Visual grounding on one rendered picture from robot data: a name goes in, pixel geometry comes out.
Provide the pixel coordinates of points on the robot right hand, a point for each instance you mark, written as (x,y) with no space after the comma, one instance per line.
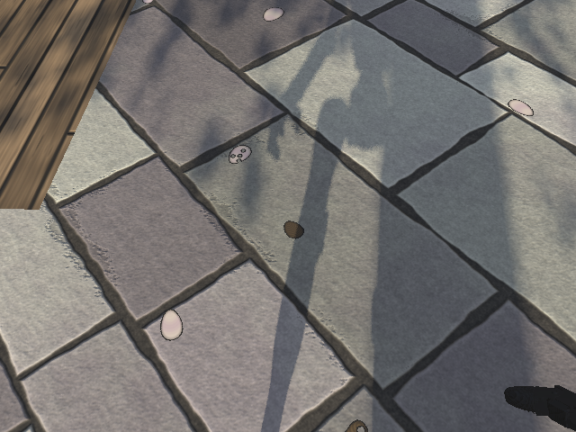
(558,403)

